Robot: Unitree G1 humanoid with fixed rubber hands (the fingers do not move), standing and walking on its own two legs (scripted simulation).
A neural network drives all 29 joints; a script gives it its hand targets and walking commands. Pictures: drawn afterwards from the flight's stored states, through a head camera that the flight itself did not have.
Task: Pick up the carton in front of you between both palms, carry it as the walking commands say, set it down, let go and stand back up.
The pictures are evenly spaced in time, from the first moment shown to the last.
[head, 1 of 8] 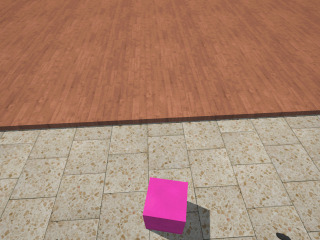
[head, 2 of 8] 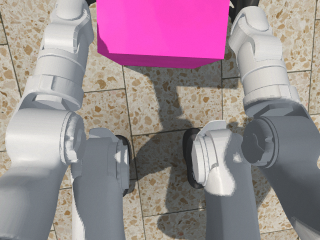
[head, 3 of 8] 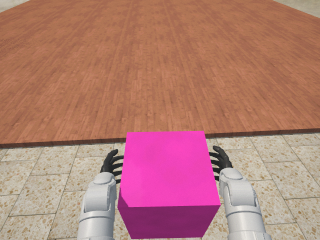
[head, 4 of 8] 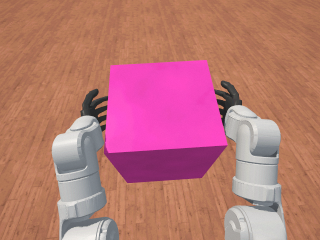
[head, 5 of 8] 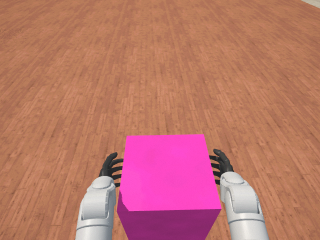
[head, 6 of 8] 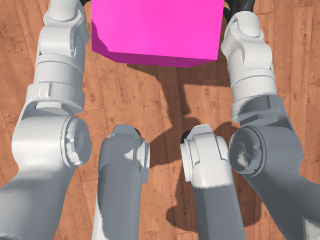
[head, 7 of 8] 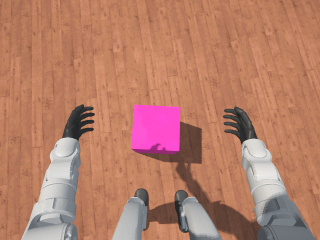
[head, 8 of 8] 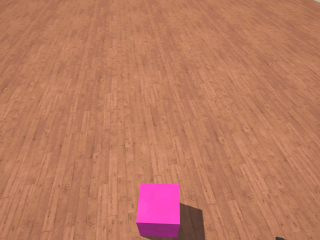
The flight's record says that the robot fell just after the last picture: no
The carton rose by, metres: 0.80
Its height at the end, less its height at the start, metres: +0.05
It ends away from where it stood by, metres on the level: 2.48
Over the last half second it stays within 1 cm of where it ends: yes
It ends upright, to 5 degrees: yes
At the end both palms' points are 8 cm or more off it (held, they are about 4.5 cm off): yes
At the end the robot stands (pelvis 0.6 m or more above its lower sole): yes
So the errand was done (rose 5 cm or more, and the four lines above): yes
